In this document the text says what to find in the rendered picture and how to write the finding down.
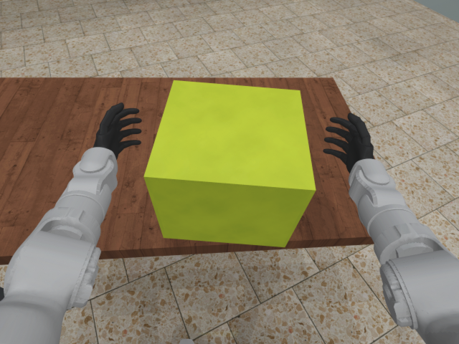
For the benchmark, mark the table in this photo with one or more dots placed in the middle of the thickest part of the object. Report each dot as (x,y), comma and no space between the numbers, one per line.
(47,123)

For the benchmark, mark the robot left hand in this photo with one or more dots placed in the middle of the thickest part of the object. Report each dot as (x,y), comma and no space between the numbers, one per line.
(110,134)

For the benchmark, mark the robot right hand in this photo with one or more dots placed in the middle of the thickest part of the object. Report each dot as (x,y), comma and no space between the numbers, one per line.
(359,141)

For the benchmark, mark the robot right upper arm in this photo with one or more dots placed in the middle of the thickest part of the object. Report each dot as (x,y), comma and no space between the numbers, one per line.
(422,291)

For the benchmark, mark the robot left upper arm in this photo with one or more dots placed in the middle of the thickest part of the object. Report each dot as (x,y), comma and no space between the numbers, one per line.
(54,274)

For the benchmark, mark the robot right forearm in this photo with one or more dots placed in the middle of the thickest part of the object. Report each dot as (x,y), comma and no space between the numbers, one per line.
(382,209)

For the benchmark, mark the robot left forearm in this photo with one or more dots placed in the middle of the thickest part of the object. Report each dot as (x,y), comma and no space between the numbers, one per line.
(82,207)

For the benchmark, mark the carton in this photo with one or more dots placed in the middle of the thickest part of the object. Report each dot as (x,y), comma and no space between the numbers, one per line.
(230,164)

